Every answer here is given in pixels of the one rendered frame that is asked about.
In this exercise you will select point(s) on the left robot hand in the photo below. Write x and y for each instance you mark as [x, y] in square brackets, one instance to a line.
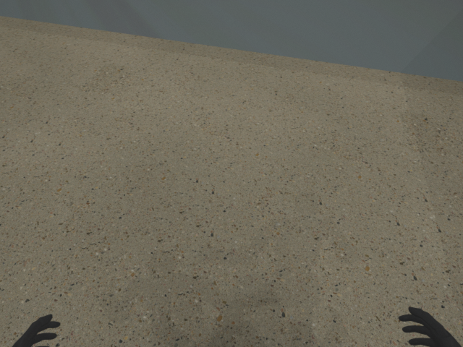
[31, 336]

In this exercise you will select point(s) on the right robot hand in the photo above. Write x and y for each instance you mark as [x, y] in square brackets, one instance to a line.
[439, 336]

